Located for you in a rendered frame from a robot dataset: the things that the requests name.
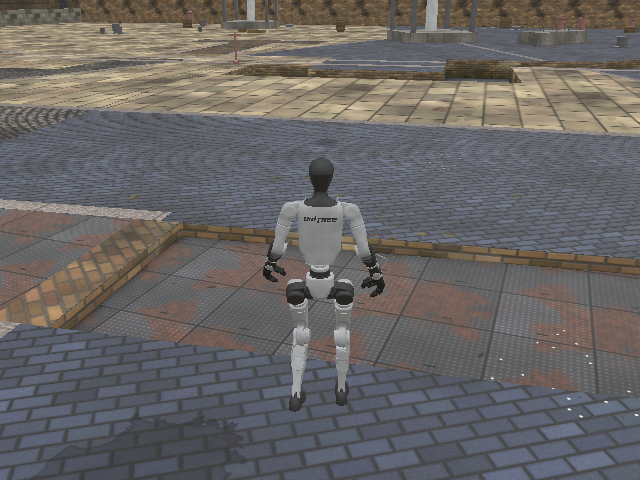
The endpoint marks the right robot foot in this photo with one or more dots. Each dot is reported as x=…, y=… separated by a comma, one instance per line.
x=341, y=397

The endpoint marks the robot right upper arm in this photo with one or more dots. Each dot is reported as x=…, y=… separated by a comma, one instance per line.
x=352, y=212

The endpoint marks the robot right hand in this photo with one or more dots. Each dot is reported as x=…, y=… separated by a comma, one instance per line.
x=369, y=282

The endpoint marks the robot left hand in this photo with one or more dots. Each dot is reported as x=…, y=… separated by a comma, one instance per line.
x=268, y=276

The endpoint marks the robot left upper arm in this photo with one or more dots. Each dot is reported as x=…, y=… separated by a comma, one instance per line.
x=288, y=211

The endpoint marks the robot right forearm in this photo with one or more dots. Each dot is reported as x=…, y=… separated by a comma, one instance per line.
x=372, y=264

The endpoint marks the right robot thigh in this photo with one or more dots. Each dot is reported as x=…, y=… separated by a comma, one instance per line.
x=343, y=302

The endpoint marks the robot left forearm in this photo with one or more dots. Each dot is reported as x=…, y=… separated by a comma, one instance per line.
x=272, y=259

